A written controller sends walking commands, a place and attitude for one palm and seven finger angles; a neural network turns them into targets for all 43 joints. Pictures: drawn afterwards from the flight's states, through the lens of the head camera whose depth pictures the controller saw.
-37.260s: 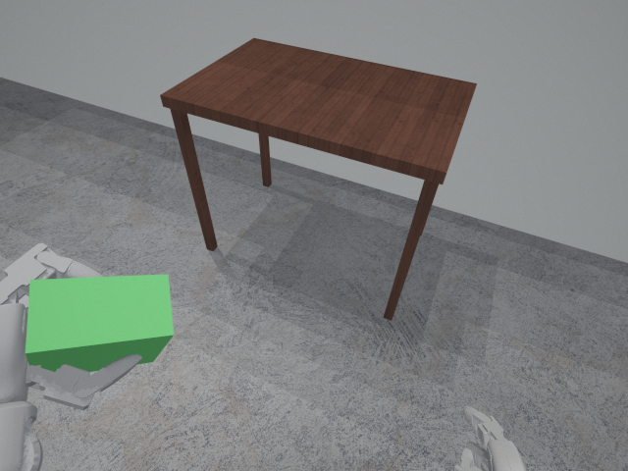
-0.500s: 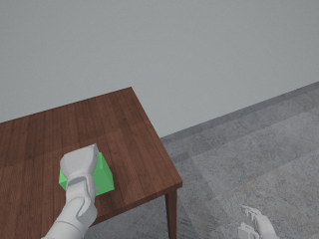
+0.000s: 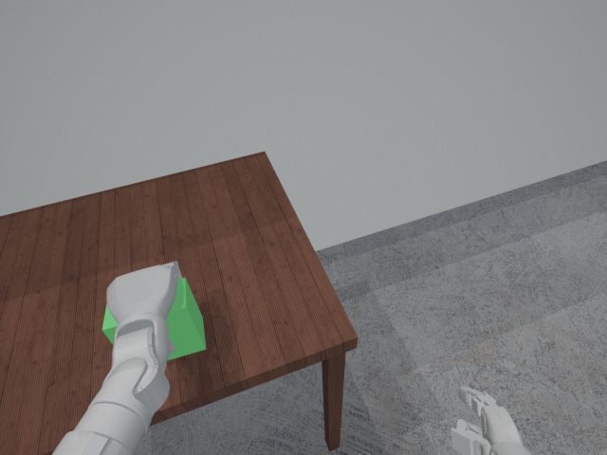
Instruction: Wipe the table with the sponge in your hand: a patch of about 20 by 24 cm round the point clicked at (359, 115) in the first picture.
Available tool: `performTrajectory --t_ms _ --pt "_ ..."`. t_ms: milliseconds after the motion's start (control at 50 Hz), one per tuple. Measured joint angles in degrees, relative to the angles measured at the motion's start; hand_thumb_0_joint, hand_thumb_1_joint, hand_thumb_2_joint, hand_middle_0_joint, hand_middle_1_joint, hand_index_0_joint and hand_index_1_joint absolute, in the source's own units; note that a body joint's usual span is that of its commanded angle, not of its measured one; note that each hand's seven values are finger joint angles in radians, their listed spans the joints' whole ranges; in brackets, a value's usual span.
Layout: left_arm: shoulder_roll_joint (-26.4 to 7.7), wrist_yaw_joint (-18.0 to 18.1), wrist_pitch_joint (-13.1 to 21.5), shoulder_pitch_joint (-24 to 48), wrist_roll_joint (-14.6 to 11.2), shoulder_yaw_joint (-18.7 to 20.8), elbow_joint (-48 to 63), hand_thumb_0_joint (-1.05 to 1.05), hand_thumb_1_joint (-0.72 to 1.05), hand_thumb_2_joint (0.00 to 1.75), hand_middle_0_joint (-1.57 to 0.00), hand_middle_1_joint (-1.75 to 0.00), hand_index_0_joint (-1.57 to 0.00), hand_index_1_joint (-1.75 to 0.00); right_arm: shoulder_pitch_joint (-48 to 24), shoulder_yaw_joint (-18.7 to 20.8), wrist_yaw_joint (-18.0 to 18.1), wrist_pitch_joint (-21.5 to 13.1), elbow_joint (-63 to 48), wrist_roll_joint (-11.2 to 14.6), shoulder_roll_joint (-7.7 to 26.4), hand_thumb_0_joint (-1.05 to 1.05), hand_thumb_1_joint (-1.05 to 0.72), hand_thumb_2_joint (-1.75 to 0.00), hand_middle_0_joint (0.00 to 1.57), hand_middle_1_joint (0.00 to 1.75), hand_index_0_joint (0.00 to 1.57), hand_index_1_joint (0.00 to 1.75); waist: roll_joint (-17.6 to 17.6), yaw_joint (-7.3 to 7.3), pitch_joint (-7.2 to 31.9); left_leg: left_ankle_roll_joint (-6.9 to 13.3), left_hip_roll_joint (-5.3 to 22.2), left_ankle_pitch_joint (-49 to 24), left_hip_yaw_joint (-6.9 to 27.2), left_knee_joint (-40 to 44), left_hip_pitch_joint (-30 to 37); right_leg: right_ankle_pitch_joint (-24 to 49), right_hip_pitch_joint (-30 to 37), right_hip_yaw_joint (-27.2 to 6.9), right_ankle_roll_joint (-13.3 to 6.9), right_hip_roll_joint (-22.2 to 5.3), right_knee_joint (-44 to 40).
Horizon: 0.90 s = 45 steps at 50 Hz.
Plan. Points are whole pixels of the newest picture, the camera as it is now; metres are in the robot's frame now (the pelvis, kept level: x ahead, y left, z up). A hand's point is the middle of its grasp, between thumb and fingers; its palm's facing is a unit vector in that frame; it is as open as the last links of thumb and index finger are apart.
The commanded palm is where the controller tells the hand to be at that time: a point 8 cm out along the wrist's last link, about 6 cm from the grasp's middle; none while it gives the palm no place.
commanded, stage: wipe forward along the middle lane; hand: left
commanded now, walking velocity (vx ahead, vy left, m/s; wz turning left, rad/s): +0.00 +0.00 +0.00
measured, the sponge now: (162, 330) +0.29 +0.26 -0.03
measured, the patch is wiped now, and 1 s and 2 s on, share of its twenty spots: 1.00 1.00 1.00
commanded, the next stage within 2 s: slide back across to the first lane in 1.34 s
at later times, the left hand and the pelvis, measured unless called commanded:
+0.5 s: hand (153, 289) +0.34 +0.28 +0.01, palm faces -0.09 -0.01 -1.00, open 10.1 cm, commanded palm +0.32 +0.29 +0.04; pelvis -0.03 +0.00 -0.01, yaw +0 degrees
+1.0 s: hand (146, 263) +0.39 +0.31 +0.01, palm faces -0.11 +0.01 -0.99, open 10.1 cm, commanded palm +0.37 +0.31 +0.04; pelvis -0.03 +0.01 -0.02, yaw +0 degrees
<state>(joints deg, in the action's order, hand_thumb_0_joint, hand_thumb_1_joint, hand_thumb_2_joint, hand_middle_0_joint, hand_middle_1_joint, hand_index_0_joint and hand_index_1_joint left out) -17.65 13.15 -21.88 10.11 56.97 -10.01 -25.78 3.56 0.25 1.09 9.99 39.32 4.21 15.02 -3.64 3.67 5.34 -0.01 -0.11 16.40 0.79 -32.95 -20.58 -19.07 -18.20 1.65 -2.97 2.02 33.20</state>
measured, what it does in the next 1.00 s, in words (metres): stands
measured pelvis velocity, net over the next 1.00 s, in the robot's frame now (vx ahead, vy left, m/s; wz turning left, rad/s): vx -0.03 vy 0.01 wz -0.01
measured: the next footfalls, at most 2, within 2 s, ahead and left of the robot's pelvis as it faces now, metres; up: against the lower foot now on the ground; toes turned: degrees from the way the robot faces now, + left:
none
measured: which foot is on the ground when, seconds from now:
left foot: down 0.00-1.00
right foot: down 0.00-1.00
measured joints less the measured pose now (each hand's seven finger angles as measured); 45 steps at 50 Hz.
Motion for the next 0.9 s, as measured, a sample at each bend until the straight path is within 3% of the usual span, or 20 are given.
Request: performTrajectory --t_ms 260,620,900 --pt "-1.84 1.38 3.68 7.68 0.47 2.82 -9.6 -0.01 -0.5 1.04 -0.71 -1.33 -0.73 -1.34 3.6 0.78 0.58 0.41 1.39 -0.12 0.82 0.01 -0.9 -0.9 0.2 0.3 0.2 0.3 0.09 -1.6 0.96 0.05 0.19 0.16 0.4 -3.18 -5.48 0.0 -5.18 0.47 0.02 0.19 2.71" --pt "-7.06 2.54 8.97 21.7 0.76 5.76 -26.88 0.0 -0.51 1.04 -0.72 -1.33 -0.74 -1.33 7.02 0.73 0.85 -0.06 2.0 0.12 0.94 0.01 -0.9 -0.9 0.2 0.3 0.2 0.3 0.36 -4.62 1.59 0.21 0.75 -0.01 0.92 -7.06 -13.17 0.58 -12.46 1.06 -0.13 0.76 5.79" --pt "-10.54 3.38 12.04 27.02 1.32 8.45 -34.1 0.0 -0.51 1.04 -0.72 -1.32 -0.75 -1.33 9.73 0.86 -0.16 -0.22 2.91 -0.04 1.09 0.0 -0.9 -0.9 0.21 0.3 0.2 0.3 0.48 -6.26 2.48 0.35 1.24 0.79 0.95 -8.94 -16.95 0.59 -15.68 1.04 0.14 1.28 6.31"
